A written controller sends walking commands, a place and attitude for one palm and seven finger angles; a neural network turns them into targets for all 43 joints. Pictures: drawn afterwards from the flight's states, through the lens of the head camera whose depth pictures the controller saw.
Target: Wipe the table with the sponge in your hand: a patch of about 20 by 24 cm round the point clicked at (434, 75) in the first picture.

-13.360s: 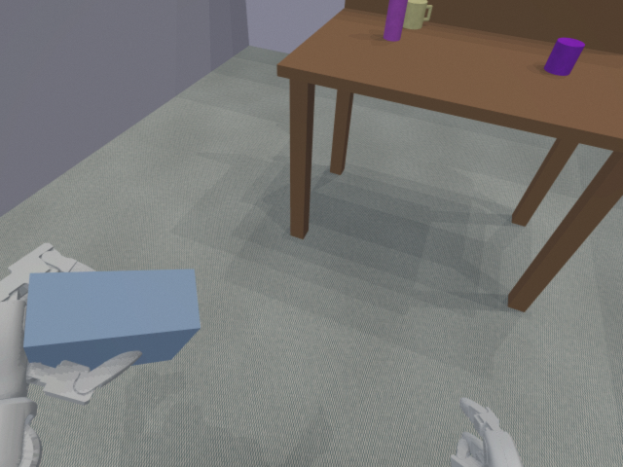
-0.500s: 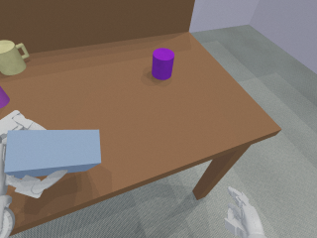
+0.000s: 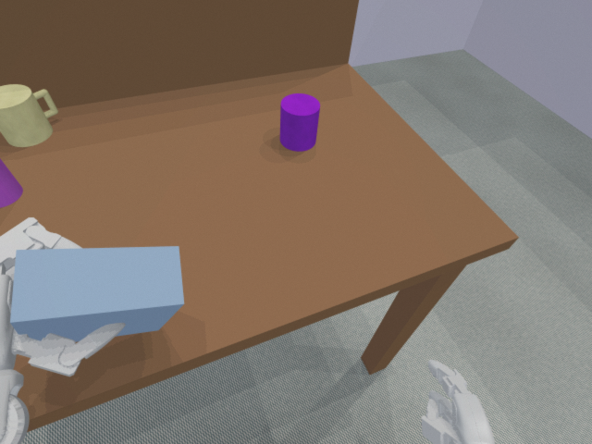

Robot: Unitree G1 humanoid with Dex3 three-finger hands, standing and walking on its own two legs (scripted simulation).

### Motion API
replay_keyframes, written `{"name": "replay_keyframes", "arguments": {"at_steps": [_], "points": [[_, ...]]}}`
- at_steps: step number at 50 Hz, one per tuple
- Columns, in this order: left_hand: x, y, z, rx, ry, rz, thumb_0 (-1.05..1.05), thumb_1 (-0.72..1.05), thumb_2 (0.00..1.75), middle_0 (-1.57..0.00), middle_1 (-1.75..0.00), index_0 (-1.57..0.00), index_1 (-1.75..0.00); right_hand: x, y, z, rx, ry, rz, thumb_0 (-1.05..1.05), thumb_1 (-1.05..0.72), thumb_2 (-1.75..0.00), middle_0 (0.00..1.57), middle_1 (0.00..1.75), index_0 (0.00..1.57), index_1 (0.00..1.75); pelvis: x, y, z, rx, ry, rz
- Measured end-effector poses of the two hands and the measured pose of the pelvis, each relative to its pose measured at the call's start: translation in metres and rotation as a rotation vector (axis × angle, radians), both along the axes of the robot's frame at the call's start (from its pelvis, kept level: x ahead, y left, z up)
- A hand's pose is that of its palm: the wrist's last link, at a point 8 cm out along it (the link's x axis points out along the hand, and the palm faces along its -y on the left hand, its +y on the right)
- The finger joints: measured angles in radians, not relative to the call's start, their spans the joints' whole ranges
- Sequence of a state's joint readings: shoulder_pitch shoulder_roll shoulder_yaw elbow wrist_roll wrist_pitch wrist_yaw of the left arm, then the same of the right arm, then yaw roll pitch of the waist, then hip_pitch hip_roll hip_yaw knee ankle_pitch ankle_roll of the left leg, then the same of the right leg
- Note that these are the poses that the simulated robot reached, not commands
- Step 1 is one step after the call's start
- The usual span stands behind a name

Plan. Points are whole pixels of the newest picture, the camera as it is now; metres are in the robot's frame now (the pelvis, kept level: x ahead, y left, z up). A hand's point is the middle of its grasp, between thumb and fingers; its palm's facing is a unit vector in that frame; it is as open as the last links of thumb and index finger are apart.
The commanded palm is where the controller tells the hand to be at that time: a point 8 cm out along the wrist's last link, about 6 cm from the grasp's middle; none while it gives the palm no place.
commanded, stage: look again from close up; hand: left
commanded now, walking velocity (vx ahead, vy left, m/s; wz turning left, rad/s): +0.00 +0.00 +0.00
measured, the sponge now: (125, 296) +0.24 +0.21 +0.12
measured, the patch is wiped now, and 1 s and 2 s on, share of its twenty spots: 0.00 0.00 0.00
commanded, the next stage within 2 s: come to a stop and stand still in 0.02 s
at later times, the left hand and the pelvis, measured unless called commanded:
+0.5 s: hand (30, 254) +0.24 +0.27 +0.19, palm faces +0.47 -0.78 -0.42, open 9.7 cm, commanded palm +0.14 +0.27 +0.17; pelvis -0.03 +0.00 +0.00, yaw -1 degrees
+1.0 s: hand (63, 301) +0.21 +0.25 +0.15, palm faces +0.35 -0.86 -0.37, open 9.7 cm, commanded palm +0.16 +0.28 +0.17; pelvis -0.01 +0.00 +0.00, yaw -1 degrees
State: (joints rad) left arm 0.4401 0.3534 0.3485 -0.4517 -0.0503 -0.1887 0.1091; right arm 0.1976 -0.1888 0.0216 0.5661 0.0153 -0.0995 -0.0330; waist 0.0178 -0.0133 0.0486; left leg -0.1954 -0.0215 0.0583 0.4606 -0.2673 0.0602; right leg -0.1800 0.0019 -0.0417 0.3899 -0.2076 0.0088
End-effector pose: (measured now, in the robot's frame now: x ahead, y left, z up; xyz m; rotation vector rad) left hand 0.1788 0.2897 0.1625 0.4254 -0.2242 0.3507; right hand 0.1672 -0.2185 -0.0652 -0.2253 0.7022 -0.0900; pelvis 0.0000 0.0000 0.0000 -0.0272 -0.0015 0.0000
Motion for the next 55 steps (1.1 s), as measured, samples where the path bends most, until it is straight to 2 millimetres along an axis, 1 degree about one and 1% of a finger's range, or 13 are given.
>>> {"name": "replay_keyframes", "arguments": {"at_steps": [9,16,19,21,23,28,31,35,39,42,45,48,55], "points": [[-0.010,-0.004,0.007,0.014,-0.024,-0.008,-0.01,-0.47,1.03,-0.79,-1.34,-0.79,-1.34,-0.014,-0.008,0.001,-0.012,-0.004,-0.014,0.02,-0.91,-0.90,0.21,0.30,0.20,0.30,-0.009,-0.002,0.001,0.002,-0.006,-0.001],[-0.014,-0.003,0.002,0.009,-0.001,0.004,-0.01,-0.47,1.03,-0.79,-1.34,-0.79,-1.34,-0.017,-0.011,0.001,-0.011,-0.007,-0.014,0.02,-0.91,-0.90,0.21,0.30,0.20,0.30,-0.012,-0.003,0.001,0.003,-0.005,0.000],[0.000,0.018,0.030,0.195,-0.091,0.020,-0.01,-0.47,1.03,-0.79,-1.34,-0.79,-1.34,-0.019,-0.008,-0.005,-0.034,0.025,0.057,0.01,-0.91,-0.90,0.21,0.30,0.20,0.30,-0.022,-0.008,-0.002,0.002,0.002,0.018],[0.009,0.033,0.047,0.214,-0.170,0.067,-0.01,-0.47,1.03,-0.79,-1.34,-0.79,-1.34,-0.020,-0.006,-0.011,-0.022,0.050,0.083,0.01,-0.91,-0.90,0.21,0.30,0.20,0.30,-0.028,-0.011,-0.004,0.007,0.003,0.012],[0.013,0.035,0.051,0.184,-0.193,0.080,-0.01,-0.47,1.03,-0.79,-1.34,-0.79,-1.34,-0.022,-0.006,-0.014,0.014,0.043,0.067,0.02,-0.91,-0.90,0.21,0.30,0.20,0.30,-0.029,-0.009,-0.004,0.009,0.008,-0.008],[0.010,-0.015,0.018,0.098,-0.024,-0.088,-0.01,-0.47,1.03,-0.79,-1.34,-0.79,-1.34,-0.028,-0.005,-0.017,0.081,0.011,-0.016,0.02,-0.91,-0.90,0.21,0.30,0.20,0.30,-0.017,0.001,-0.003,0.010,0.012,-0.041],[0.005,-0.029,-0.005,0.063,0.081,-0.159,-0.01,-0.47,1.03,-0.79,-1.34,-0.79,-1.34,-0.031,-0.006,-0.016,0.067,0.030,-0.046,0.02,-0.91,-0.90,0.21,0.30,0.20,0.30,-0.011,0.000,-0.003,0.014,0.009,-0.039],[0.003,-0.013,-0.014,0.068,0.097,-0.107,-0.01,-0.47,1.04,-0.79,-1.34,-0.79,-1.34,-0.029,-0.008,-0.011,0.018,0.056,-0.032,0.02,-0.91,-0.90,0.21,0.30,0.20,0.30,-0.008,-0.006,-0.003,0.016,0.003,-0.022],[0.002,0.005,0.002,0.079,0.005,-0.019,-0.01,-0.47,1.04,-0.79,-1.34,-0.79,-1.34,-0.017,-0.010,-0.006,-0.014,0.040,0.009,0.02,-0.91,-0.90,0.21,0.30,0.20,0.30,-0.009,-0.006,-0.003,0.005,-0.002,-0.011],[0.000,0.003,0.018,0.074,-0.077,-0.012,-0.01,-0.47,1.04,-0.79,-1.34,-0.79,-1.34,-0.006,-0.008,-0.001,-0.017,0.000,0.028,0.02,-0.91,-0.90,0.21,0.30,0.20,0.30,-0.009,-0.003,-0.003,0.000,-0.006,-0.010],[-0.003,-0.004,0.023,0.061,-0.108,-0.041,-0.01,-0.47,1.04,-0.79,-1.34,-0.78,-1.34,0.004,-0.004,0.005,-0.006,-0.046,0.026,0.02,-0.91,-0.90,0.21,0.30,0.20,0.30,-0.008,0.001,-0.003,-0.001,-0.006,-0.016],[-0.005,-0.005,0.015,0.043,-0.074,-0.056,-0.01,-0.47,1.04,-0.79,-1.34,-0.78,-1.34,0.009,0.001,0.010,0.006,-0.077,0.018,0.02,-0.91,-0.90,0.21,0.30,0.20,0.30,-0.008,0.003,-0.002,-0.001,-0.005,-0.020],[-0.010,0.011,-0.010,-0.010,0.021,-0.003,-0.01,-0.47,1.04,-0.79,-1.34,-0.78,-1.34,0.003,0.011,0.012,0.000,-0.064,0.028,0.01,-0.91,-0.90,0.21,0.30,0.20,0.30,-0.012,0.005,-0.001,-0.001,-0.007,-0.012]]}}
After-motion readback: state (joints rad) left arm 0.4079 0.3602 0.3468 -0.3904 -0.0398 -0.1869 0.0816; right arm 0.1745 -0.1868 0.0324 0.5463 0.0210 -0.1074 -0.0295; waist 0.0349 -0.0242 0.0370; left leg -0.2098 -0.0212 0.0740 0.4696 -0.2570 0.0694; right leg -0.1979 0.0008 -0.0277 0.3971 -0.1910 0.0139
